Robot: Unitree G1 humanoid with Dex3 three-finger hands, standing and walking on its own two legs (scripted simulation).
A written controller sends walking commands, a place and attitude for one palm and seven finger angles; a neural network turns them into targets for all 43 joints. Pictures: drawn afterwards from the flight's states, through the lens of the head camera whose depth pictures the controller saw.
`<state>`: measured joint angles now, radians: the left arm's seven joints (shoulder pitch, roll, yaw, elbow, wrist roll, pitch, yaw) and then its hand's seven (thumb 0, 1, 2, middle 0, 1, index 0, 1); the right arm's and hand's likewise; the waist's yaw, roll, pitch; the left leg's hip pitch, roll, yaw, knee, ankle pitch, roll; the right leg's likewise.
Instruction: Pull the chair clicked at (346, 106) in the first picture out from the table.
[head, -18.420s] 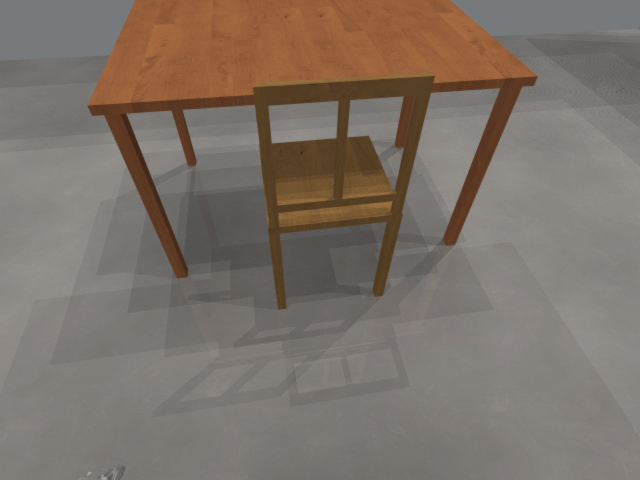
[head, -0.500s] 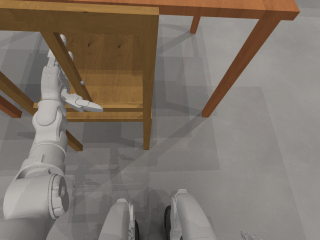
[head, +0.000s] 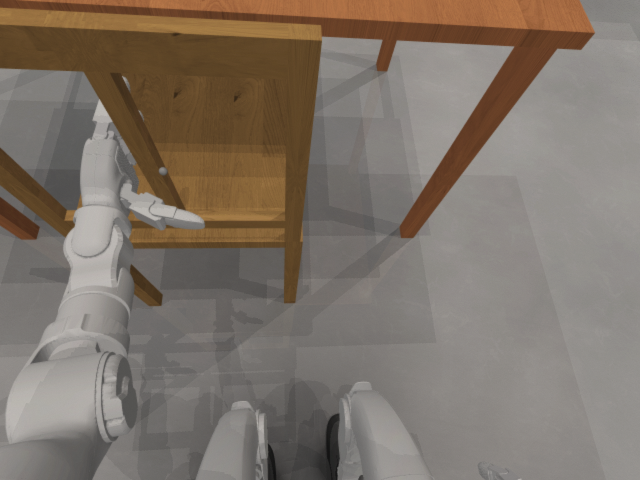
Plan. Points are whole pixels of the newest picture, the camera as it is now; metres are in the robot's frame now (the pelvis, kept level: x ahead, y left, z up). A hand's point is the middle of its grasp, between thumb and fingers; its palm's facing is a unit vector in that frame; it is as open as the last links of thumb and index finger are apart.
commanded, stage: hook a spindle and tug to test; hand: left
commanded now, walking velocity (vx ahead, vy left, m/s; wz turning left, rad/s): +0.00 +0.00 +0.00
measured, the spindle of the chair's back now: (149, 161) +0.50 +0.18 +0.02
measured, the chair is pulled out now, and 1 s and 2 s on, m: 0.00 0.00 0.02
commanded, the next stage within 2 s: step backward, pulling the chair out in 1.52 s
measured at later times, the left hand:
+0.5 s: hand (167, 172) +0.48 +0.16 +0.03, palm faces -0.01 -1.00 -0.02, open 13.6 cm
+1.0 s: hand (167, 170) +0.48 +0.16 +0.03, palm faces -0.01 -1.00 -0.01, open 4.9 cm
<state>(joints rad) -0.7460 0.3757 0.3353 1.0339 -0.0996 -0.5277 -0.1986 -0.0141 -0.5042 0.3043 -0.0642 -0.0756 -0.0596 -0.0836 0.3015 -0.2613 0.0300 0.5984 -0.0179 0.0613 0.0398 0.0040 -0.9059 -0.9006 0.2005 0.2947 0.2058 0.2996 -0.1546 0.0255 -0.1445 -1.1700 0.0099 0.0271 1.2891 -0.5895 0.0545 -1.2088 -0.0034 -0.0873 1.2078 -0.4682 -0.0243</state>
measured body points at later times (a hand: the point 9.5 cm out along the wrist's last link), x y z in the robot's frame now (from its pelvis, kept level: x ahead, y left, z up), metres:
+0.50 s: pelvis +0.00 +0.00 +0.00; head +0.15 +0.02 +0.42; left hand +0.47 +0.21 +0.03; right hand +0.05 -0.26 -0.12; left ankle +0.00 +0.08 -0.62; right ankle +0.05 -0.11 -0.62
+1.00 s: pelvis +0.00 +0.00 +0.00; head +0.16 +0.02 +0.42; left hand +0.48 +0.21 +0.03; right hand +0.06 -0.27 -0.12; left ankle +0.00 +0.08 -0.62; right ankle +0.05 -0.11 -0.62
